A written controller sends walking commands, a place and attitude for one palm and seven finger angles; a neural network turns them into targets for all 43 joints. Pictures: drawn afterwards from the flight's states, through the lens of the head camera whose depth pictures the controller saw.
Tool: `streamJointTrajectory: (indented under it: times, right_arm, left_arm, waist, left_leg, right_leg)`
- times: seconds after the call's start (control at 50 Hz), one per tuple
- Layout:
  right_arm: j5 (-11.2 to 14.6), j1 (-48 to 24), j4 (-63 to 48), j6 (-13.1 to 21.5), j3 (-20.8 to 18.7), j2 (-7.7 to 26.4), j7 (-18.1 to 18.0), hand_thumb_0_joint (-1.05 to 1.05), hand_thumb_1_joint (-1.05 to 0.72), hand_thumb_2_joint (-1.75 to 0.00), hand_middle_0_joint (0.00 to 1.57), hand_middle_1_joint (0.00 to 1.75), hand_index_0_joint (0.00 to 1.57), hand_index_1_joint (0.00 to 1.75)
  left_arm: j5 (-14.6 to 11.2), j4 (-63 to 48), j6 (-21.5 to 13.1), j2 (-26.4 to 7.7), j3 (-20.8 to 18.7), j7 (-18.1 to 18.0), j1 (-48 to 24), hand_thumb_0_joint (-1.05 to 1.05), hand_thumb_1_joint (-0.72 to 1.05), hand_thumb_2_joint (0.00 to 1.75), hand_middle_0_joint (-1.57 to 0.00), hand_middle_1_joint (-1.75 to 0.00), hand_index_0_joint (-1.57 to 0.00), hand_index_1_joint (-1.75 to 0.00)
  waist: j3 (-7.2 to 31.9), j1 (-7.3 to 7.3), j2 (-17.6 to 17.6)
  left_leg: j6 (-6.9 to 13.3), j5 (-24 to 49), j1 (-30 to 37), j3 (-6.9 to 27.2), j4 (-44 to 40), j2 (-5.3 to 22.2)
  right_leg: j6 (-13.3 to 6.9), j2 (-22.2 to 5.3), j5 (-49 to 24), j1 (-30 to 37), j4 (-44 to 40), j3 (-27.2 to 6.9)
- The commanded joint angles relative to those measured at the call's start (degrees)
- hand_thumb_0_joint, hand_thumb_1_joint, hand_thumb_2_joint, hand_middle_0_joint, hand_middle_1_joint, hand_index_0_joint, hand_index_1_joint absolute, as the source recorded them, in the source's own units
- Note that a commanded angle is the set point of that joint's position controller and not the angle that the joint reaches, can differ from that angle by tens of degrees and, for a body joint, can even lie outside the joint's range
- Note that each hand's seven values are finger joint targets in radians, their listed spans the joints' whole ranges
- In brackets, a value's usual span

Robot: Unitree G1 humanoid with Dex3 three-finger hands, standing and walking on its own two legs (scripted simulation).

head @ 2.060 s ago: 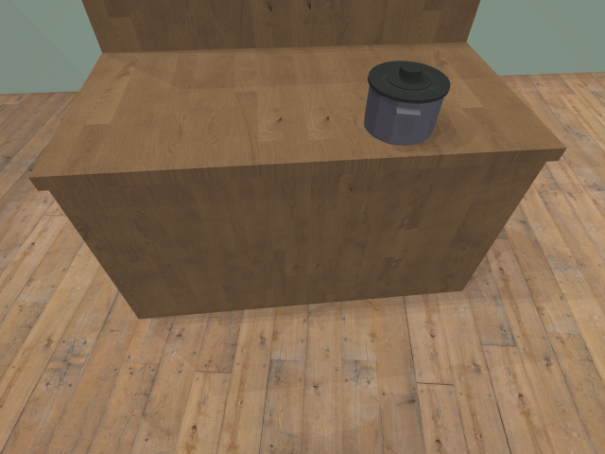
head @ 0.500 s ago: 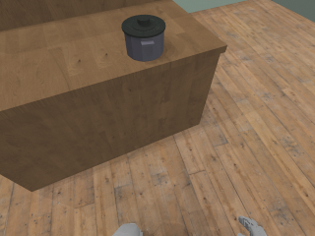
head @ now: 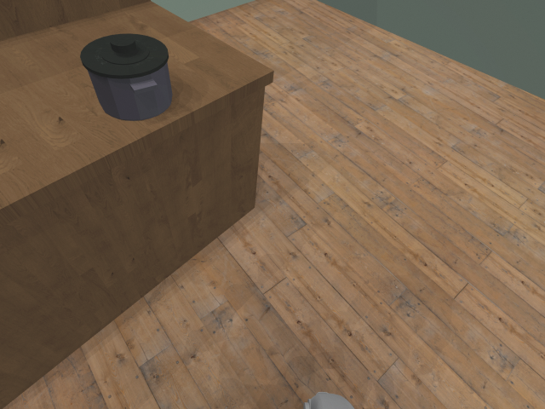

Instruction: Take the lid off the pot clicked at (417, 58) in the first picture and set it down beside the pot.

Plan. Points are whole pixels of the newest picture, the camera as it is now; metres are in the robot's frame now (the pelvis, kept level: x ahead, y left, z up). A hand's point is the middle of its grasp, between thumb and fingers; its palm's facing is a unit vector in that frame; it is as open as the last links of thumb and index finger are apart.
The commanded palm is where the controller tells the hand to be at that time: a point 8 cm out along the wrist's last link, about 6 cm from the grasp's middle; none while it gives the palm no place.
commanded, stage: walk to a spot facing it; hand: left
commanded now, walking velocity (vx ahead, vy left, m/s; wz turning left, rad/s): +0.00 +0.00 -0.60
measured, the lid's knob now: (123, 44) +0.80 +0.39 +0.08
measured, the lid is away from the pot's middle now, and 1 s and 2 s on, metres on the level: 0.00 0.00 0.00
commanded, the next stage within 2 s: turn to face it in 1.50 s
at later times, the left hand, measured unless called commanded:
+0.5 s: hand out of the picture +0.13 +0.12 -0.15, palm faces -0.24 -0.94 -0.24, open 7.4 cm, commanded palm none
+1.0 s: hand (230, 279) +0.38 +0.10 -0.18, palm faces -0.51 -0.85 -0.17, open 7.4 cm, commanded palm none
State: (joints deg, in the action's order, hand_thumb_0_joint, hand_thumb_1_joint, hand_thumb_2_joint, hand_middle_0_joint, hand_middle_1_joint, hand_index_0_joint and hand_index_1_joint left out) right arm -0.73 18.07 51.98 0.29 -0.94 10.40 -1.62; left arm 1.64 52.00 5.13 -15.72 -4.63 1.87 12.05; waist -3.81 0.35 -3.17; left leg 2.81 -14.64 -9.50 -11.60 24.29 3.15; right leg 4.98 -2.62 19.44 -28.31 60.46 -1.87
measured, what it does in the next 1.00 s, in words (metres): walks ahead, turning right: right foot, then left foot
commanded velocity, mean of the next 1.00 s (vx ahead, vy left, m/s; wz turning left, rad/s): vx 0.27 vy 0.00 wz -0.58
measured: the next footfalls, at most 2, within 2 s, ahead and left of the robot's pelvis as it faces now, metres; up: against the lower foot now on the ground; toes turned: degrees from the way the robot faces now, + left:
right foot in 0.20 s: +0.02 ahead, -0.15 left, +0.00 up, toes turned -12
left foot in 0.72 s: +0.26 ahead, +0.02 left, +0.00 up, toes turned -21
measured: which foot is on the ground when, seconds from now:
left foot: down 0.00-0.20, up 0.22-0.70, down 0.72-1.00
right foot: up 0.00-0.18, down 0.20-0.72, up 0.74-1.00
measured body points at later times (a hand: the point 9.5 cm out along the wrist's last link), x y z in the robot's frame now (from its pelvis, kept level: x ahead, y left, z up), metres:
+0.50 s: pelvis +0.04 -0.06 +0.00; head +0.05 -0.08 +0.45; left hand +0.14 +0.17 -0.14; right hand +0.03 -0.33 -0.15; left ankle +0.12 +0.08 -0.68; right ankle -0.02 -0.14 -0.74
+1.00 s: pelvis +0.23 -0.05 +0.00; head +0.27 -0.04 +0.45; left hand +0.41 +0.14 -0.16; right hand +0.11 -0.27 -0.13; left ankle +0.23 +0.04 -0.74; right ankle +0.19 -0.20 -0.64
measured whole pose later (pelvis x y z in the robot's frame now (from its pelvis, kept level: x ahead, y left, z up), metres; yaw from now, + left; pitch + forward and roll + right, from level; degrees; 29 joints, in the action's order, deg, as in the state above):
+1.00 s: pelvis +0.23 -0.05 +0.00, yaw -35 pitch +0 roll -1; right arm -0.3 19.5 54.5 5.0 -2.4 9.3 -1.6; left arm 2.4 54.1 1.4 -13.9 -5.9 2.5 15.5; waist -2.1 -1.9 -3.5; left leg 2.5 -16.9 -4.0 -14.3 20.5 1.7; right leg 1.3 -3.8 8.5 -38.3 68.5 0.4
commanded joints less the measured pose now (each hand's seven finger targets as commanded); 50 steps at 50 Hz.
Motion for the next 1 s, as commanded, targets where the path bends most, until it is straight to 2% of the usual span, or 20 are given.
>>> streamJointTrajectory:
  times: [0.0, 0.08, 0.14, 0.16, 0.18, 0.2, 0.24, 0.28, 0.32, 0.46, 0.58, 0.62, 0.64, 0.66, 0.68, 0.7, 0.72, 0.78, 0.82, 0.98]
  right_arm:
    - [-0.4, 3.2, -1.8, 0.9, -3.5, 11.7, -0.5, 0.0, -0.9, -0.9, 0.2, 0.3, 0.2, 0.3]
    - [-0.8, 3.4, -0.7, 0.7, -4.3, 12.9, -0.1, 0.0, -0.9, -0.9, 0.2, 0.3, 0.2, 0.3]
    - [-0.5, 4.0, -0.2, 0.4, -4.5, 12.6, 0.2, 0.0, -0.9, -0.9, 0.2, 0.3, 0.2, 0.3]
    - [0.0, 4.7, -0.3, 0.2, -4.2, 10.8, 0.7, 0.0, -0.9, -0.9, 0.2, 0.3, 0.2, 0.3]
    - [-0.1, 3.0, -2.8, -0.2, -2.8, 6.0, 1.0, 0.0, -0.9, -0.9, 0.2, 0.3, 0.2, 0.3]
    - [-0.7, -2.0, -4.6, -0.8, -3.1, 8.5, 0.7, 0.0, -0.9, -0.9, 0.2, 0.3, 0.2, 0.3]
    - [-0.5, -6.1, -4.5, -0.7, -3.5, 8.6, 1.6, 0.0, -0.9, -0.9, 0.2, 0.3, 0.2, 0.3]
    - [-1.1, -4.7, -3.3, -0.4, -4.0, 9.1, 2.2, 0.0, -0.9, -0.9, 0.2, 0.3, 0.2, 0.3]
    - [-1.2, -3.3, -2.4, -0.1, -4.1, 8.1, 2.4, 0.0, -0.9, -0.9, 0.2, 0.3, 0.2, 0.3]
    - [-1.0, -10.7, -6.0, 0.9, -4.2, 7.0, 2.9, 0.0, -0.9, -0.9, 0.2, 0.3, 0.2, 0.3]
    - [-0.3, -15.5, -8.8, 2.5, -3.5, 5.4, 2.8, 0.0, -0.9, -0.9, 0.2, 0.3, 0.2, 0.3]
    - [0.0, -14.0, -8.7, 3.1, -3.5, 5.3, 2.5, 0.0, -0.9, -0.9, 0.2, 0.3, 0.2, 0.3]
    - [-0.1, -10.0, -7.5, 3.4, -3.6, 5.8, 2.1, 0.0, -0.9, -0.9, 0.2, 0.3, 0.2, 0.3]
    - [-0.1, -2.1, -4.9, 3.8, -4.1, 8.0, 1.2, 0.0, -0.9, -0.9, 0.2, 0.3, 0.2, 0.3]
    - [-0.7, 6.5, -2.5, 4.1, -5.5, 14.4, 0.4, 0.0, -0.9, -0.9, 0.2, 0.3, 0.2, 0.3]
    - [-0.9, 11.3, -2.0, 4.1, -5.9, 18.0, 0.4, 0.0, -0.9, -0.9, 0.2, 0.3, 0.2, 0.3]
    - [-0.5, 8.6, -2.9, 3.3, -5.3, 16.6, 0.5, 0.0, -0.9, -0.9, 0.2, 0.3, 0.2, 0.3]
    - [-0.5, -1.7, -4.0, 4.3, -2.5, 7.1, 0.4, 0.0, -0.9, -0.9, 0.2, 0.3, 0.2, 0.3]
    - [0.1, -1.6, -2.6, 5.0, -2.1, 5.5, 0.1, 0.0, -0.9, -0.9, 0.2, 0.3, 0.2, 0.3]
    - [0.2, 7.3, 1.7, 6.0, -2.3, 5.6, -0.3, 0.0, -0.9, -0.9, 0.2, 0.3, 0.2, 0.3]
  left_arm:
    - [-0.5, -5.4, -1.5, -1.2, 0.2, 0.1, -4.7, 0.0, 0.9, 0.9, -0.2, -0.3, -0.2, -0.3]
    - [-0.6, -6.0, -2.2, -0.8, 0.3, 0.0, -5.6, 0.0, 0.9, 0.9, -0.2, -0.3, -0.2, -0.3]
    - [-0.4, -5.0, -3.1, -2.3, -0.2, -0.4, -1.3, 0.0, 0.9, 0.9, -0.2, -0.3, -0.2, -0.3]
    - [-0.1, -3.6, -3.9, -5.7, -0.9, -0.8, 3.3, 0.0, 0.9, 0.9, -0.2, -0.3, -0.2, -0.3]
    - [0.0, -2.8, -4.5, -12.5, -2.2, -1.8, 7.0, 0.0, 0.9, 0.9, -0.2, -0.3, -0.2, -0.3]
    - [-1.2, -2.7, -3.8, -13.6, -2.7, -2.4, 9.5, 0.0, 0.9, 0.9, -0.2, -0.3, -0.2, -0.3]
    - [-1.2, -3.3, -4.2, -10.1, -2.5, -2.8, 5.8, 0.0, 0.9, 0.9, -0.2, -0.3, -0.2, -0.3]
    - [-1.3, -4.2, -5.4, -6.8, -1.3, -2.5, 1.9, 0.0, 0.9, 0.9, -0.2, -0.3, -0.2, -0.3]
    - [-1.0, -3.9, -6.5, -6.2, -1.1, -2.3, 3.0, 0.0, 0.9, 0.9, -0.2, -0.3, -0.2, -0.3]
    - [-0.6, -1.9, -8.0, -6.5, -1.4, -1.8, 9.4, 0.0, 0.9, 0.9, -0.2, -0.3, -0.2, -0.3]
    - [-0.2, -0.6, -8.1, -6.6, -1.5, -2.2, 11.7, 0.0, 0.9, 0.9, -0.2, -0.3, -0.2, -0.3]
    - [-0.1, -0.4, -8.0, -6.6, -1.7, -2.4, 11.2, 0.0, 0.9, 0.9, -0.2, -0.3, -0.2, -0.3]
    - [-0.3, -0.5, -7.9, -6.5, -1.8, -2.4, 9.5, 0.0, 0.9, 0.9, -0.2, -0.3, -0.2, -0.3]
    - [-0.5, -0.8, -8.0, -5.4, -1.9, -2.2, 8.1, 0.0, 0.9, 0.9, -0.2, -0.3, -0.2, -0.3]
    - [-1.2, -1.3, -7.9, -2.2, -1.7, -1.6, 9.4, 0.0, 0.9, 0.9, -0.2, -0.3, -0.2, -0.3]
    - [-1.2, -2.3, -8.2, -0.2, -1.2, -1.0, 10.0, 0.0, 0.9, 0.9, -0.2, -0.3, -0.2, -0.3]
    - [-0.7, -2.5, -8.2, -2.2, -1.4, -1.0, 8.4, 0.0, 0.9, 0.9, -0.2, -0.3, -0.2, -0.3]
    - [0.4, 0.2, -6.7, -0.8, -1.8, 0.3, 8.4, 0.0, 0.9, 0.9, -0.2, -0.3, -0.2, -0.3]
    - [0.4, 1.1, -5.5, 0.9, -1.4, 0.7, 10.3, 0.0, 0.9, 0.9, -0.2, -0.3, -0.2, -0.3]
    - [0.6, -2.3, -4.2, 3.2, -0.4, 1.3, 0.0, 0.0, 0.9, 0.9, -0.2, -0.3, -0.2, -0.3]
  waist:
    - [3.5, 2.03, 12.2]
    - [4.3, 2.38, 13.9]
    - [6.8, 0.03, 9.9]
    - [10.1, -2.08, 1.5]
    - [9.5, -3.87, -16.8]
    - [7.8, -6.16, -13.3]
    - [3.4, -4.67, -8.3]
    - [0.0, -1.39, -4.3]
    - [0.9, -0.67, -2.3]
    - [-1.0, -2.7, -3.8]
    - [0.0, -3.83, -5.6]
    - [0.9, -2.7, -5.9]
    - [1.8, -0.4, -5.2]
    - [4.7, 3.16, -2.1]
    - [11.3, 6.1, 10.5]
    - [12.5, 6.19, 21.7]
    - [8.2, 5.61, 14.4]
    - [-2.1, -0.48, 11.2]
    - [-1.2, -2.52, 12.4]
    - [-1.8, -0.67, 8.2]
  left_leg:
    - [6.3, 22.2, 6.8, 9.1, -6.3, 16.0]
    - [6.0, 21.2, 4.8, 7.4, -3.6, 18.3]
    - [1.1, 18.1, 1.0, 2.4, 5.7, 16.7]
    - [-2.7, 6.2, -7.2, -1.3, 15.8, 14.2]
    - [-6.3, -22.0, -25.1, -3.1, 30.7, 5.3]
    - [-5.7, -22.9, -29.3, 5.9, 38.7, 3.8]
    - [-4.9, -13.9, -32.3, 9.5, 42.1, 5.4]
    - [-6.0, -5.4, -29.5, 10.0, 41.0, 5.7]
    - [-6.7, -2.3, -26.7, 9.4, 38.4, 4.9]
    - [-7.6, 0.4, -29.4, 10.4, 31.1, 3.3]
    - [-6.4, -3.7, -22.9, 9.4, 18.5, -0.5]
    - [-5.6, -3.9, -14.7, 9.4, 11.9, -1.3]
    - [-5.3, -0.9, -6.4, 8.7, 6.4, -2.4]
    - [-4.5, 0.6, 7.3, 10.0, 1.0, -1.6]
    - [-1.5, -7.8, 21.4, 24.7, -2.7, 11.6]
    - [2.8, -12.0, 23.6, 42.6, -10.2, 25.6]
    - [5.3, -14.3, 17.1, 43.7, -11.5, 26.5]
    - [1.1, -7.9, 0.1, 24.1, -14.5, 17.6]
    - [-2.0, 5.1, -0.3, 14.3, -13.2, 14.0]
    - [0.7, 26.7, 10.6, 3.9, -11.7, 14.6]
  right_leg:
    - [-0.8, -1.1, 2.8, -2.2, -9.4, 3.5]
    - [-2.8, -0.5, 5.4, 3.8, -17.3, 5.0]
    - [-4.6, 1.1, -4.9, 15.7, -32.2, 6.5]
    - [-7.0, -3.6, -9.0, 27.5, -39.1, 0.6]
    - [-13.0, -18.3, -12.5, 33.9, -44.8, -21.9]
    - [-16.9, -20.3, -8.1, 30.3, -46.3, -25.5]
    - [-16.5, -15.0, 7.9, 26.1, -48.8, -22.1]
    - [-15.2, -10.9, 4.6, 20.7, -49.0, -16.1]
    - [-15.1, -9.3, -0.1, 19.4, -48.6, -13.9]
    - [-16.8, -8.8, 1.4, 20.8, -49.5, -19.7]
    - [-16.7, -8.1, -10.3, 23.5, -45.0, -21.8]
    - [-15.6, -7.8, -14.6, 20.5, -41.6, -21.9]
    - [-14.2, -5.8, -15.4, 16.4, -38.0, -20.2]
    - [-12.1, -2.0, -17.5, 9.9, -29.1, -17.2]
    - [-9.3, 4.5, -5.4, -0.4, -13.3, -10.8]
    - [-6.1, 7.6, 12.2, -11.1, 3.4, -2.5]
    - [-6.2, 2.7, 9.7, -12.0, 8.9, -4.7]
    - [-5.2, -1.7, -2.8, -9.9, 13.0, -1.9]
    - [-4.4, -1.9, -7.4, -8.2, 12.1, -0.7]
    - [-3.2, -2.8, -13.1, -19.4, 3.6, 4.1]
